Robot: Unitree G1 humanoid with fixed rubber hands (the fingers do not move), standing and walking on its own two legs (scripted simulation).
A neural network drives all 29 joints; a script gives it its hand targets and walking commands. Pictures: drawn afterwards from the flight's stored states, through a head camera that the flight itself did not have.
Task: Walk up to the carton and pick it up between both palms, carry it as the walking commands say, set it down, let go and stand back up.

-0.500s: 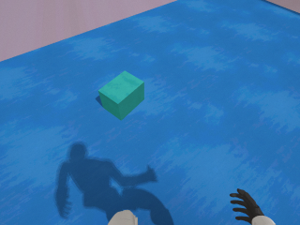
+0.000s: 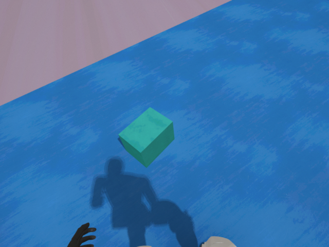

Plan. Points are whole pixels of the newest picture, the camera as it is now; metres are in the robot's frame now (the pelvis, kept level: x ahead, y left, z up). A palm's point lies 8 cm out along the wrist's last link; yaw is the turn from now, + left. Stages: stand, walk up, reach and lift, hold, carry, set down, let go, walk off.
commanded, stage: walk up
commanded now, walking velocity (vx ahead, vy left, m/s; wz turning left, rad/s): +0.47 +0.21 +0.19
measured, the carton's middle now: (148, 136) +0.84 +0.15 -0.66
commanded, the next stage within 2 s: none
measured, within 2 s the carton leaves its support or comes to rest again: neither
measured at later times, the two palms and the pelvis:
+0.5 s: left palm out of the picture +0.16 +0.34 -0.14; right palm (217, 173) +0.31 -0.14 -0.11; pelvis +0.19 +0.10 +0.00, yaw +3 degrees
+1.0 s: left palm (78, 172) +0.36 +0.30 -0.11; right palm (232, 185) +0.28 -0.18 -0.14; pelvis +0.28 +0.06 +0.01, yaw +3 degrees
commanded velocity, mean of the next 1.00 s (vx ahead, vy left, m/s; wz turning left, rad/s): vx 0.26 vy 0.05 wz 0.08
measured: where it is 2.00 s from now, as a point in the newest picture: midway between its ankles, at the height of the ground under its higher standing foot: (156, 234)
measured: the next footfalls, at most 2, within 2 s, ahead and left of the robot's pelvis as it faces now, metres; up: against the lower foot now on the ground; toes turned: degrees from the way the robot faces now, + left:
left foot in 0.40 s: +0.29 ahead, +0.21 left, +0.00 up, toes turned +9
right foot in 0.88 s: +0.37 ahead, -0.06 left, +0.00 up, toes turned -4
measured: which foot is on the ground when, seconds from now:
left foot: up 0.00-0.38, down 0.40-0.90, up 0.92-1.00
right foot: down 0.00-0.38, up 0.40-0.86, down 0.88-1.00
